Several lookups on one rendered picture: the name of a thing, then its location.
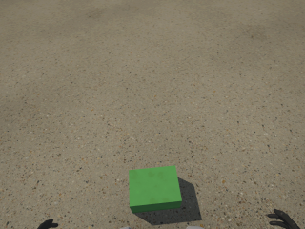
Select carton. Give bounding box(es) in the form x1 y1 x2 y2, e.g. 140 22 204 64
129 165 182 213

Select robot left hand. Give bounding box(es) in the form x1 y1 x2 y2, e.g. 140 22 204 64
37 219 58 229

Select robot right hand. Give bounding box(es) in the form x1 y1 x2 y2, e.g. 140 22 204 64
267 209 300 229

